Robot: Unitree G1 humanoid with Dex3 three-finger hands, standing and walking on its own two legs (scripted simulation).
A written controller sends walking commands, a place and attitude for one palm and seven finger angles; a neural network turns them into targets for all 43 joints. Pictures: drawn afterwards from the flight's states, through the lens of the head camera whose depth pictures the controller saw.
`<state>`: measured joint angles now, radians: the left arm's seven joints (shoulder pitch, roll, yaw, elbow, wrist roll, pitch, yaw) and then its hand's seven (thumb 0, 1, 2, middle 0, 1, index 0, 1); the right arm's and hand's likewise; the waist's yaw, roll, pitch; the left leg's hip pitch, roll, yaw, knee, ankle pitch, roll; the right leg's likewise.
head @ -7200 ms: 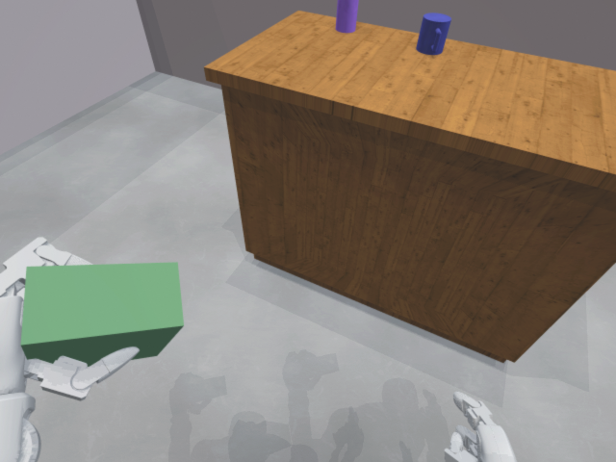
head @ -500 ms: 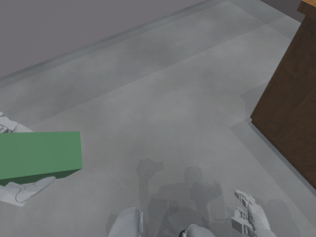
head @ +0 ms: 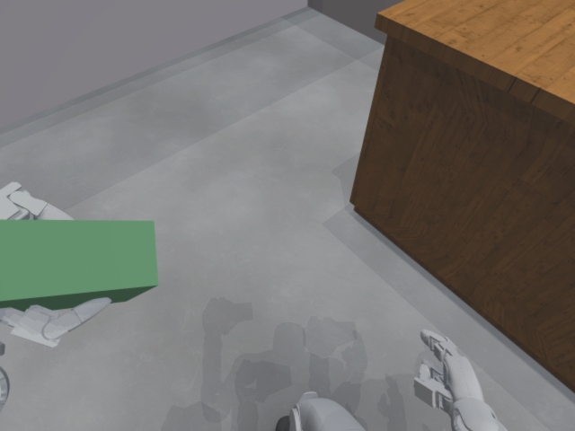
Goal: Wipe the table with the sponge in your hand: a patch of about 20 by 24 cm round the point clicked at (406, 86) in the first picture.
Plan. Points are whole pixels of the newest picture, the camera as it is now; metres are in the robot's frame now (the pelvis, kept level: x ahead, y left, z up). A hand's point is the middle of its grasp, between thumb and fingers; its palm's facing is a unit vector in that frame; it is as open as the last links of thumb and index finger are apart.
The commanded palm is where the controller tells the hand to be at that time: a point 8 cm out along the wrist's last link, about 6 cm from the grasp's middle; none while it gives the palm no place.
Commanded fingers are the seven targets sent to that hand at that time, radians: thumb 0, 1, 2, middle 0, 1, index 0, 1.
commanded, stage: turn to face it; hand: left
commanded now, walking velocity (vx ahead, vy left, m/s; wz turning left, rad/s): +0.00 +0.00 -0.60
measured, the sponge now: (97, 268) +0.24 +0.22 +0.15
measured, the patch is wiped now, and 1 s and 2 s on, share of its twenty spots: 0.00 0.00 0.00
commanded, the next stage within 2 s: take the last steps up to it in 1.94 s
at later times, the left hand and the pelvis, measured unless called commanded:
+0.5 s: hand (248, 274) +0.23 +0.06 +0.19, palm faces +0.05 -0.83 -0.55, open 10.1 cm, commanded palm +0.20 +0.12 +0.19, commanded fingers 0.00 0.10 1.30 -1.20 -1.60 -1.20 -1.60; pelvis -0.04 -0.09 -0.01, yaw -19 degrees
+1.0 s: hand (434, 341) +0.18 -0.09 +0.20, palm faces -0.19 -0.77 -0.60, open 10.1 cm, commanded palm +0.17 -0.02 +0.19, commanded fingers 0.00 0.10 1.30 -1.20 -1.60 -1.20 -1.60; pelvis -0.13 -0.15 +0.00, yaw -36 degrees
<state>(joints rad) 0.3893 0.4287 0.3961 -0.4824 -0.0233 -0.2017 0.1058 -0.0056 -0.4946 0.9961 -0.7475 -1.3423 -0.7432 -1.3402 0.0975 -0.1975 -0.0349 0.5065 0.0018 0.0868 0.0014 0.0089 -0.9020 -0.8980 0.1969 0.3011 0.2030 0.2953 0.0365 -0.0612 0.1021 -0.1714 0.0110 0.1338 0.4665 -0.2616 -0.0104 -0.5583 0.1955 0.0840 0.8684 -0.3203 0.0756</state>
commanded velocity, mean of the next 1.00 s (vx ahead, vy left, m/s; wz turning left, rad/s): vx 0.00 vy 0.00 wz -0.60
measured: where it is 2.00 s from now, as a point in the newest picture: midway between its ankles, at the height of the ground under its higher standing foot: outside the picture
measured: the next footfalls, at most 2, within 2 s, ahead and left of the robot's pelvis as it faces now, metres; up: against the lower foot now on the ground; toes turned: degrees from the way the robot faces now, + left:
right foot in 0.18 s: +0.09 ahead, -0.20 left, +0.00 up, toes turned -10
left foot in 0.44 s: +0.05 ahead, +0.02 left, +0.00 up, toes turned -11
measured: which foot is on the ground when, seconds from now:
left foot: down 0.00-0.18, up 0.20-0.42, down 0.44-0.72, up 0.74-1.00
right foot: up 0.00-0.16, down 0.18-0.46, up 0.48-0.70, down 0.72-1.00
